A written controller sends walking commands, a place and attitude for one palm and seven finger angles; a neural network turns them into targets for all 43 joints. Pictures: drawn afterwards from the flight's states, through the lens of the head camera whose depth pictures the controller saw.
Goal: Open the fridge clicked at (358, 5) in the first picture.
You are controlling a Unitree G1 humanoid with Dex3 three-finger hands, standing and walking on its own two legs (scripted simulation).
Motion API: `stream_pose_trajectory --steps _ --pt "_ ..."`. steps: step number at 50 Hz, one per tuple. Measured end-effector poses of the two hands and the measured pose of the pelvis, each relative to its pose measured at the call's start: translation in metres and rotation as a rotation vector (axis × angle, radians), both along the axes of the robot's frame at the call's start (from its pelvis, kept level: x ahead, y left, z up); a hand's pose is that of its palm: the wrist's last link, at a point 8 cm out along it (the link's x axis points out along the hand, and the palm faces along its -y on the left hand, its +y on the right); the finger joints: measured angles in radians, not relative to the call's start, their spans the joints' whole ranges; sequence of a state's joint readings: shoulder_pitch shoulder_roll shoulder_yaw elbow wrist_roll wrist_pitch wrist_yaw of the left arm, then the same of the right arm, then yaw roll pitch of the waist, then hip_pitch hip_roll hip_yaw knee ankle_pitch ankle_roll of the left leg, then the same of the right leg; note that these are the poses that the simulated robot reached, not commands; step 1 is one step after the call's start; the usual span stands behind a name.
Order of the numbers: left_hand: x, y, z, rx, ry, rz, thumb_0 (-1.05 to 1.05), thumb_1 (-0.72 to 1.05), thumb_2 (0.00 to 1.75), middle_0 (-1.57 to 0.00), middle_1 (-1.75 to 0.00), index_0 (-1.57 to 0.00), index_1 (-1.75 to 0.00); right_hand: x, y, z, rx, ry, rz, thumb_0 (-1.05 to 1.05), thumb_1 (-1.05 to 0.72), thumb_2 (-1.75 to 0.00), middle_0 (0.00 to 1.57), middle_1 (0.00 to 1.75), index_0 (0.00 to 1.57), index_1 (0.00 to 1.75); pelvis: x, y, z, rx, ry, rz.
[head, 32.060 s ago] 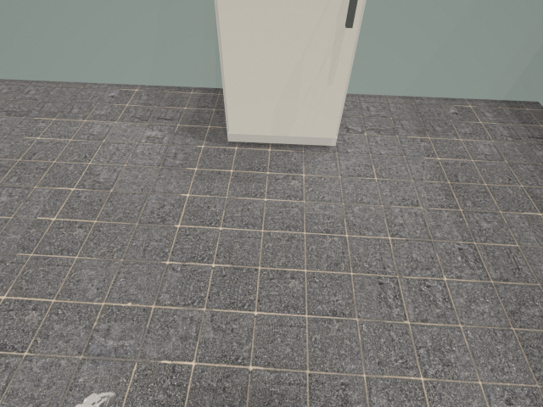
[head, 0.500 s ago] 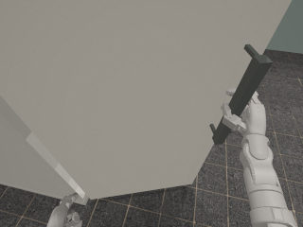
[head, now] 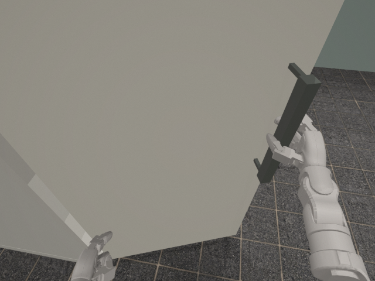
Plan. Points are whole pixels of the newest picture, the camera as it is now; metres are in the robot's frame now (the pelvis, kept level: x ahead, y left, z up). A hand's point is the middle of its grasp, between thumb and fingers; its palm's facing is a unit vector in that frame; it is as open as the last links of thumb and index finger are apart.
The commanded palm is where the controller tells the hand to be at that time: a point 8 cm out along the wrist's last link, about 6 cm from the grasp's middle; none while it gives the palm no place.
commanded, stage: loosen the grip on the handle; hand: right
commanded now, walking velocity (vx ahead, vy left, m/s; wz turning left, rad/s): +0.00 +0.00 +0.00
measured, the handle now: (276, 132) +0.42 -0.18 +0.10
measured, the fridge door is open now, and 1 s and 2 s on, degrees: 70 73 73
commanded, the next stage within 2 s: slip the hand off the handle in 0.46 s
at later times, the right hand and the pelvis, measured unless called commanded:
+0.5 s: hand (290, 155) +0.36 -0.20 +0.10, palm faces +0.17 +0.98 -0.13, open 14.3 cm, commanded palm +0.32 -0.24 +0.11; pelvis +0.00 +0.01 -0.01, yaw +1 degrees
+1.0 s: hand (322, 158) +0.36 -0.27 +0.09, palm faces +0.21 +0.97 -0.14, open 14.7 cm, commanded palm +0.33 -0.31 +0.10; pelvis +0.02 -0.01 -0.02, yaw +0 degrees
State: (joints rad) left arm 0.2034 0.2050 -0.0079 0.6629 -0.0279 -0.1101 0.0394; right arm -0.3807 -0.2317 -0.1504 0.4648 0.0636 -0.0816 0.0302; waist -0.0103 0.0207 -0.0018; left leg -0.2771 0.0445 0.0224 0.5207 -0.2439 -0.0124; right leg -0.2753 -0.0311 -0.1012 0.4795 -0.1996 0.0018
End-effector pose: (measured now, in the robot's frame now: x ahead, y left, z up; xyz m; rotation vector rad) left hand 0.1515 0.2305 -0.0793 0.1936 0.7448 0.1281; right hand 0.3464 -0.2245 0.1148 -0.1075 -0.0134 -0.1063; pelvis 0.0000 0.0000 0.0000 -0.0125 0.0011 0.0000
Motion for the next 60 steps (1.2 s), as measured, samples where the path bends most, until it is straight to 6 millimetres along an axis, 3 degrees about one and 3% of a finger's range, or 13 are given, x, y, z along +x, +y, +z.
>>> stream_pose_trajectory --steps 4,9,17,22,29,35,41,49,60 --pt "-0.021 0.025 0.002 0.021 -0.036 0.039 0.01 0.91 0.90 -0.21 -0.30 -0.21 -0.30 -0.007 0.002 -0.002 0.002 -0.019 -0.041 -0.03 -0.35 -0.63 0.40 1.35 0.38 1.38 -0.006 0.004 -0.003 0.002 -0.003 0.008" --pt "-0.052 0.047 -0.007 0.056 0.015 0.079 0.01 0.91 0.90 -0.20 -0.30 -0.21 -0.30 -0.017 0.001 -0.003 -0.042 -0.073 -0.059 -0.01 0.01 -0.45 0.41 1.36 0.37 1.35 -0.014 0.012 -0.008 -0.001 -0.003 0.010" --pt "-0.076 0.054 -0.022 0.068 0.099 0.109 0.01 0.91 0.90 -0.20 -0.30 -0.20 -0.30 -0.017 -0.017 -0.003 -0.060 -0.082 -0.062 -0.01 0.42 -0.26 0.37 1.31 0.36 1.30 -0.017 0.017 -0.010 0.003 0.017 0.030" --pt "-0.066 0.044 -0.025 0.052 0.088 0.089 0.01 0.91 0.90 -0.20 -0.30 -0.20 -0.30 -0.018 -0.020 -0.004 -0.042 -0.099 -0.058 -0.01 0.50 -0.22 0.32 1.24 0.32 1.24 -0.009 0.015 -0.010 0.007 0.034 0.027" --pt "-0.028 0.026 -0.022 0.036 0.036 0.038 0.01 0.91 0.90 -0.20 -0.30 -0.21 -0.30 -0.019 -0.023 -0.010 -0.038 -0.099 -0.059 -0.01 0.54 -0.20 0.30 1.20 0.27 1.18 0.003 0.008 -0.012 0.010 0.050 0.020" --pt "0.003 0.014 -0.014 0.035 -0.017 0.015 0.01 0.91 0.90 -0.20 -0.30 -0.21 -0.30 -0.018 -0.050 -0.015 -0.045 -0.067 -0.106 -0.02 0.54 -0.20 0.28 1.17 0.26 1.16 0.012 0.003 -0.013 0.014 0.062 0.018" --pt "0.021 0.006 -0.011 0.046 -0.031 -0.010 0.01 0.91 0.90 -0.20 -0.30 -0.21 -0.30 -0.020 -0.071 -0.009 -0.048 -0.092 -0.106 -0.02 0.55 -0.20 0.26 1.16 0.26 1.15 0.020 -0.003 -0.015 0.023 0.070 0.005" --pt "0.020 0.001 -0.015 0.057 0.003 -0.002 0.01 0.91 0.90 -0.20 -0.30 -0.21 -0.30 -0.018 -0.089 -0.016 -0.043 -0.050 -0.096 -0.02 0.55 -0.19 0.25 1.15 0.25 1.15 0.024 -0.010 -0.016 0.030 0.081 0.000" --pt "-0.007 0.004 -0.025 0.067 0.082 0.038 0.01 0.91 0.90 -0.21 -0.30 -0.21 -0.30 -0.009 -0.110 -0.014 -0.051 -0.043 -0.106 -0.02 0.55 -0.20 0.25 1.15 0.25 1.15 0.022 -0.012 -0.018 0.034 0.098 0.003"
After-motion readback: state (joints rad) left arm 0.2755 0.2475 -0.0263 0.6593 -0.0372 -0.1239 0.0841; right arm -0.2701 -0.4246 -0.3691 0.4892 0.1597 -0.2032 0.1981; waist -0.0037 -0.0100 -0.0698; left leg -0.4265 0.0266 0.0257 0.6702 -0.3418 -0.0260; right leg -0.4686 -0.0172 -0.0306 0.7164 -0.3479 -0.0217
